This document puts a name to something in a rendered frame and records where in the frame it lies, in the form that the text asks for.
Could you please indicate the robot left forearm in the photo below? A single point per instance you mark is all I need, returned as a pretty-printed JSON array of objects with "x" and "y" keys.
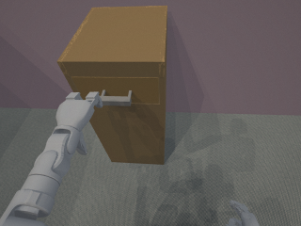
[{"x": 36, "y": 198}]

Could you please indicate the robot right hand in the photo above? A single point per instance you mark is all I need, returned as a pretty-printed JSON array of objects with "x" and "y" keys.
[{"x": 247, "y": 219}]

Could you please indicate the drawer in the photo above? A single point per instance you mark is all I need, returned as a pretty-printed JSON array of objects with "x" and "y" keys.
[{"x": 145, "y": 90}]

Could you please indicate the handle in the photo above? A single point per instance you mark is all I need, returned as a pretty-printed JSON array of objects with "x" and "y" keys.
[{"x": 117, "y": 100}]

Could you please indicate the cabinet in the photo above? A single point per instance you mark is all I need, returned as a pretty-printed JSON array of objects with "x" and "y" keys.
[{"x": 124, "y": 42}]

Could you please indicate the left robot upper arm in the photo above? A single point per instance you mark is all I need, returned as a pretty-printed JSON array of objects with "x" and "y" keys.
[{"x": 16, "y": 221}]

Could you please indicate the robot left hand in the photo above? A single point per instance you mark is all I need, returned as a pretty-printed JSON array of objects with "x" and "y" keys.
[{"x": 76, "y": 112}]

